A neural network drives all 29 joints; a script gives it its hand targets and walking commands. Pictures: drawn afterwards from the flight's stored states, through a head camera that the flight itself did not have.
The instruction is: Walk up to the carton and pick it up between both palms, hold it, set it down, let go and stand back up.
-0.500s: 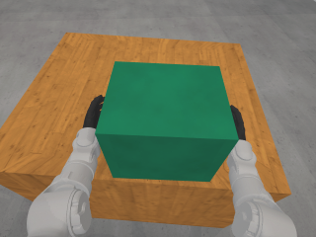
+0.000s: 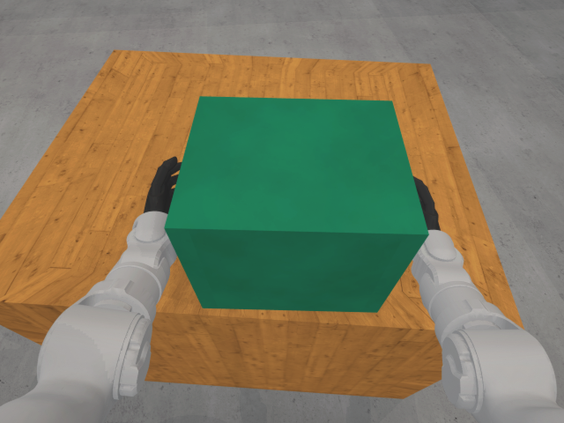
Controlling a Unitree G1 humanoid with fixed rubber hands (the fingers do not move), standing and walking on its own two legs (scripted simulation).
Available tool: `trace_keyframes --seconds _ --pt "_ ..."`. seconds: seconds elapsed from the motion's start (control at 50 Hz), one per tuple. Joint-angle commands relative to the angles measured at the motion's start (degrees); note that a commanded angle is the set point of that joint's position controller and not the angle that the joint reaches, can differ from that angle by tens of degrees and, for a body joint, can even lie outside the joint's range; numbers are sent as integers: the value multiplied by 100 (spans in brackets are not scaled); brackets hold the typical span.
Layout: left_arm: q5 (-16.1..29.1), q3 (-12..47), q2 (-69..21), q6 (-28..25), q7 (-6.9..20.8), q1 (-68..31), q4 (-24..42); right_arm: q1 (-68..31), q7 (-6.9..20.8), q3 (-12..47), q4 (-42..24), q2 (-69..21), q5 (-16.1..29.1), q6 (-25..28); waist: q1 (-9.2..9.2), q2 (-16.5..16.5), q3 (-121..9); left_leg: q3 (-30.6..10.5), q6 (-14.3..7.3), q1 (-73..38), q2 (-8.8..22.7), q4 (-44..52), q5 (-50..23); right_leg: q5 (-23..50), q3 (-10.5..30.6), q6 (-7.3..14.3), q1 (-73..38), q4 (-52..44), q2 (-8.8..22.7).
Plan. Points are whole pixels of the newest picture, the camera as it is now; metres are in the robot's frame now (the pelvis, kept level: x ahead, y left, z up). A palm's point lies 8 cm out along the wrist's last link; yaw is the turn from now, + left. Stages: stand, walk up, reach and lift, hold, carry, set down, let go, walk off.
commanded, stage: set down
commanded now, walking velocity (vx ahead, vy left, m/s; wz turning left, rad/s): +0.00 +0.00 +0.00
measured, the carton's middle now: (292, 209) +0.45 -0.04 +0.03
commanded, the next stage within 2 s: none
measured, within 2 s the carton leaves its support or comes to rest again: neither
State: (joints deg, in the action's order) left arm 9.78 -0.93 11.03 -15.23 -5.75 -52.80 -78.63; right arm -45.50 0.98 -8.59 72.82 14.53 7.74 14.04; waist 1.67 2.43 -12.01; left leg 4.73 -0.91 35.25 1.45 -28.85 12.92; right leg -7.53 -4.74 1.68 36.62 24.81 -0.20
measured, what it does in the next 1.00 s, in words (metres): stands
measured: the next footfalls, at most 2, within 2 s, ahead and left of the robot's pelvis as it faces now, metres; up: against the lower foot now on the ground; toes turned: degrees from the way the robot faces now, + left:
none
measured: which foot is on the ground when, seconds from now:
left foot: down 0.00-1.00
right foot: down 0.00-1.00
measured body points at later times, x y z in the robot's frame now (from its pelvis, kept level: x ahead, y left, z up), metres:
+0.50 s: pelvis -0.03 -0.02 -0.02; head +0.05 -0.02 +0.42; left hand +0.44 +0.20 +0.07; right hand +0.42 -0.30 +0.07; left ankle -0.01 +0.10 -0.73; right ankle +0.03 -0.10 -0.73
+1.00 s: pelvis -0.03 -0.02 +0.00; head +0.02 -0.01 +0.45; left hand +0.43 +0.21 +0.13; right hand +0.40 -0.29 +0.11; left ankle -0.01 +0.10 -0.73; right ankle +0.03 -0.10 -0.73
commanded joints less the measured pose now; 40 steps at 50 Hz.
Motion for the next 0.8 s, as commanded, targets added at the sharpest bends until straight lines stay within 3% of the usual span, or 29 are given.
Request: trace_keyframes --seconds 0.0,0.04,0.12,0.16,0.18,0.22,0.24,0.26,0.28,0.3,0.32,0.36,0.4,0.42,0.44,0.46,0.48,0.54,0.56,0.58,0.62,0.64,0.66,0.68,0.7,0.72,0.74,0.76,0.78 --pt "559 261 1171 -381 -33 -3106 966 -3112 -178 547 -1121 1530 771 286 107 -190 -4449 -360 544 -1498 -14 -533 -2422 2375 256 -164 -1919 634 -168" --pt "732 323 1445 -330 62 -3133 832 -3377 -221 761 -1131 1848 1127 281 95 -419 -4629 -379 507 -1309 -56 -659 -2465 2697 268 -240 -2094 860 -221" --pt "787 424 1615 -199 231 -2918 792 -3314 -180 1090 -892 2133 1563 260 63 -419 -4670 -393 458 -1134 -130 -854 -2627 2984 306 -337 -2160 1078 -254" --pt "903 402 1844 -69 263 -2887 1547 -3350 -113 1201 -1265 2360 1799 200 66 -476 -5104 -404 450 -1299 -180 -925 -3061 3410 310 -389 -2210 1148 -347" --pt "880 492 1809 -16 330 -2901 891 -3335 -81 1202 -731 2296 1760 91 171 -557 -4620 -449 383 -991 -211 -932 -2599 2981 337 -368 -1965 1113 -297" --pt "1000 393 2106 173 299 -2837 2345 -3362 -7 1415 -1701 2744 2170 61 -33 -442 -5543 -402 373 -1393 -238 -897 -3210 3711 353 -429 -2387 1149 -382" --pt "928 450 1810 346 380 -2398 1712 -3076 53 1598 -1065 2338 2183 -138 46 -655 -4814 -538 249 -1112 -247 -922 -2946 3386 405 -408 -2290 1174 -371" --pt "1062 392 2182 378 410 -2869 2454 -3383 58 1464 -1785 2619 2264 -166 -22 -654 -5321 -458 231 -933 -290 -942 -2832 3435 434 -449 -2409 1187 -341" --pt "1039 423 2202 538 416 -2758 2528 -3241 79 1563 -1742 2690 2287 -275 18 -618 -5163 -494 203 -969 -252 -840 -2702 3462 475 -440 -2632 1173 -356" --pt "989 499 2049 554 492 -2581 1875 -2999 82 1663 -1371 2349 2251 -342 45 -771 -4249 -523 117 -587 -262 -759 -1987 2705 484 -462 -2440 1046 -263" --pt "1176 406 2395 601 493 -2970 2666 -3274 95 1613 -2120 2718 2337 -361 -48 -803 -4717 -441 106 -664 -289 -669 -1956 2738 506 -513 -2523 966 -244" --pt "1258 590 2344 748 502 -3041 2300 -3244 107 1416 -1894 2470 2210 -586 4 -762 -4224 -517 -50 -137 -307 -543 -1089 1870 656 -444 -2411 939 -99" --pt "1458 720 2563 743 469 -3644 2548 -3665 145 1213 -2224 2515 2162 -678 40 -522 -4684 -504 -90 50 -336 -517 -898 1516 682 -415 -2090 897 -72" --pt "1564 774 2560 862 408 -3534 2938 -3663 164 1235 -2687 2645 2180 -742 34 -634 -4983 -533 -82 -193 -303 -505 -1006 1539 708 -426 -2247 851 -53" --pt "1637 980 2366 881 416 -3499 2353 -3492 165 1121 -2131 2423 2043 -884 190 -592 -4346 -579 -119 58 -286 -459 -562 1112 664 -366 -1998 860 -23" --pt "1791 1153 2543 799 416 -3953 2309 -3751 146 1002 -2196 2461 1990 -908 184 -469 -4471 -544 -105 80 -286 -497 -258 714 699 -336 -1836 825 39" --pt "1827 1075 2578 885 352 -3910 3108 -3758 150 1078 -2824 2610 2118 -900 58 -402 -5230 -497 -49 -297 -293 -543 -823 1254 713 -350 -2105 844 -33" --pt "1691 1195 2430 979 490 -3897 1643 -3775 84 825 -1606 2398 1775 -1099 289 -310 -4098 -580 -109 225 -301 -542 -155 739 657 -284 -1855 909 68" --pt "1723 1128 2522 1060 457 -3785 2406 -3675 66 895 -2119 2572 1886 -1089 188 -162 -4618 -582 -31 -134 -310 -430 -411 947 692 -271 -2151 816 57" --pt "1390 1049 2280 1271 492 -3099 1794 -3201 57 1016 -1377 2369 1812 -1226 159 -155 -3927 -662 -72 -146 -301 -351 -546 1031 695 -249 -2334 781 15" --pt "1544 981 2764 1313 456 -4192 2055 -4055 0 788 -1898 2642 1879 -1244 133 -186 -4270 -517 -17 -43 -320 -361 -328 692 623 -282 -2139 706 -20" --pt "1341 934 2443 1413 436 -3212 2077 -3160 -6 957 -1812 2448 1772 -1254 165 -260 -3960 -628 -52 -232 -303 -283 -509 910 680 -235 -2424 676 4" --pt "1401 816 2838 1439 410 -3930 2685 -3777 -64 688 -2451 2762 1758 -1231 203 -184 -4668 -552 -45 -283 -333 -293 -645 1076 653 -287 -2508 631 -19" --pt "1264 794 2657 1502 380 -3501 2496 -3371 -120 611 -2310 2604 1621 -1264 239 -68 -4557 -577 -5 -418 -352 -283 -783 1313 586 -278 -2625 685 -64" --pt "1263 689 2763 1511 368 -3507 3050 -3349 -166 509 -2976 2709 1593 -1203 202 -79 -4970 -532 12 -481 -365 -332 -1020 1614 607 -334 -2878 703 -58" --pt "1284 601 2856 1634 356 -3694 3091 -3583 -224 438 -3212 2764 1584 -1278 266 -127 -5065 -503 38 -519 -402 -290 -1152 1911 591 -370 -3022 682 -120" --pt "1183 634 2670 1735 390 -3580 2406 -3471 -267 366 -2596 2570 1435 -1426 390 -155 -4417 -588 4 -383 -378 -218 -803 1585 589 -315 -2937 641 -74" --pt "989 358 2468 1851 423 -2261 3289 -2235 -271 600 -2930 2473 1589 -1385 198 -252 -4516 -604 46 -921 -362 -46 -1405 2313 638 -319 -3722 527 -127" --pt "792 160 2489 2030 470 -1941 3813 -1970 -278 598 -3200 2611 1589 -1374 270 -281 -4482 -627 83 -1260 -347 34 -1806 2812 575 -313 -4020 533 -184"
